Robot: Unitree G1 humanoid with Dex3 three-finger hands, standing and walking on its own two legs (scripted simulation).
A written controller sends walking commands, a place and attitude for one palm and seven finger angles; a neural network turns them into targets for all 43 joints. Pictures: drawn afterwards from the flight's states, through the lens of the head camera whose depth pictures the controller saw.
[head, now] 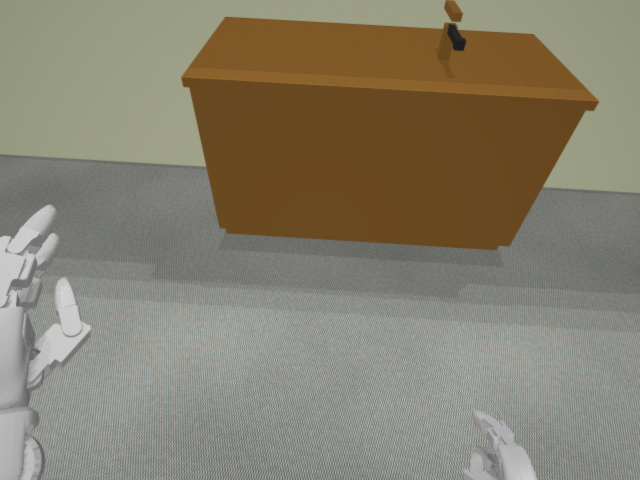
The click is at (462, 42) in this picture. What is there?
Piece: tap's lever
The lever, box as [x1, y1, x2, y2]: [453, 38, 465, 50]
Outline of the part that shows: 455,38 453,48 455,50 463,50 465,43 464,38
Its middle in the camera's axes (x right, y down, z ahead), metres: +0.41 -0.58 +1.15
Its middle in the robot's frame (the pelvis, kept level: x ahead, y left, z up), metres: +1.28 -0.34 +0.07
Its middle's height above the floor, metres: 0.84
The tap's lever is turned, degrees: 0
